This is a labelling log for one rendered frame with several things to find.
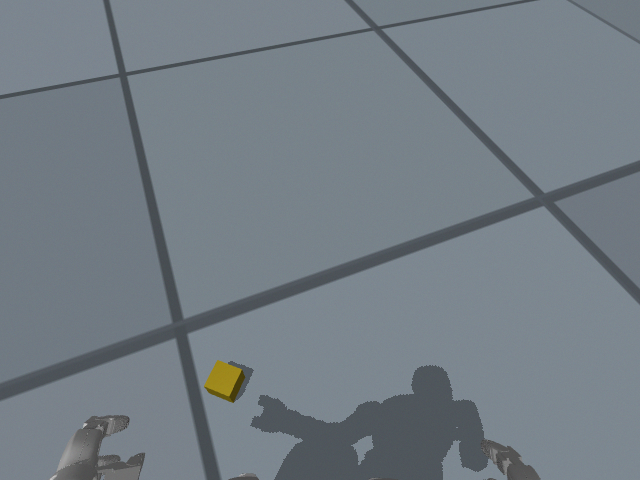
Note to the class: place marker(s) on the left robot hand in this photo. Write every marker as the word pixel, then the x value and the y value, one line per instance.
pixel 84 446

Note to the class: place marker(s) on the right robot hand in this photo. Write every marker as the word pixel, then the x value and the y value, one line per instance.
pixel 508 461

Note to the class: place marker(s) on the cube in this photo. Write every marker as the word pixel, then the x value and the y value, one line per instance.
pixel 225 381

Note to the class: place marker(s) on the left robot arm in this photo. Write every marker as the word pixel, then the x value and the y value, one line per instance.
pixel 76 472

